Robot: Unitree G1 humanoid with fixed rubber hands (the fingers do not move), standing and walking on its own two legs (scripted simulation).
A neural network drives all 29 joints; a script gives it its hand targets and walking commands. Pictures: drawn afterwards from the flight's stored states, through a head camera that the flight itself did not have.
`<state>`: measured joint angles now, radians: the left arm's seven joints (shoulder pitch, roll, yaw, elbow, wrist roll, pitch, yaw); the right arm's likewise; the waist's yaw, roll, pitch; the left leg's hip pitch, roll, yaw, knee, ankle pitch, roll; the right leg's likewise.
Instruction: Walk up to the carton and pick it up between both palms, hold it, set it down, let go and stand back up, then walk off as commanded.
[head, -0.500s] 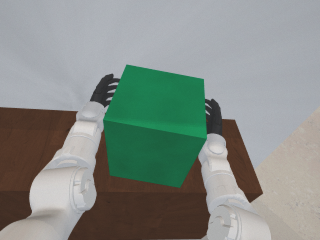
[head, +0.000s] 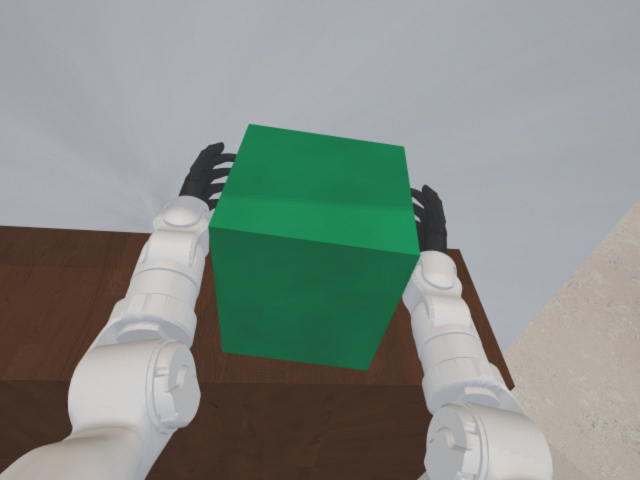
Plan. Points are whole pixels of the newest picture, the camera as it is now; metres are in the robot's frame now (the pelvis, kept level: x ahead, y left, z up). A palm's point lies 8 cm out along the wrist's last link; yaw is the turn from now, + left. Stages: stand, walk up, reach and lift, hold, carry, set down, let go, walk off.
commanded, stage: reach and lift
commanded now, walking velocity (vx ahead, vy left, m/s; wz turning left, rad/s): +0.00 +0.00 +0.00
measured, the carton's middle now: (310, 252) +0.42 +0.00 +0.08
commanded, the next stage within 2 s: none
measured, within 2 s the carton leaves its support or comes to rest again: neither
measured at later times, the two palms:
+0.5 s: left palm (185, 183) +0.42 +0.15 +0.19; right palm (435, 227) +0.38 -0.14 +0.17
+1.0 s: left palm (178, 185) +0.38 +0.15 +0.21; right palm (447, 219) +0.37 -0.15 +0.19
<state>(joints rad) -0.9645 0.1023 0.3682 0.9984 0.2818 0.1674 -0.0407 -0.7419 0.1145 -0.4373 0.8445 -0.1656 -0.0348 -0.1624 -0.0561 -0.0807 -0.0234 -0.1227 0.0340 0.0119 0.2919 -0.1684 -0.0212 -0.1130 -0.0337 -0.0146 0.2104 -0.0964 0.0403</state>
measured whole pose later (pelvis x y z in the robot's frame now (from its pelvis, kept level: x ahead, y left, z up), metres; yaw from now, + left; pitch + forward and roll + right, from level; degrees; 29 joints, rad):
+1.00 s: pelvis -0.01 -0.01 +0.00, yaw +2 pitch -6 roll -1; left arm -0.85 0.06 0.31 0.55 0.27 0.57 0.00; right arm -0.78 -0.04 -0.10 0.75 0.16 0.21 -0.20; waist -0.07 -0.05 -0.02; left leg -0.04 0.05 -0.03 0.33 -0.18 -0.04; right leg -0.01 -0.02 -0.05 0.24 -0.12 0.02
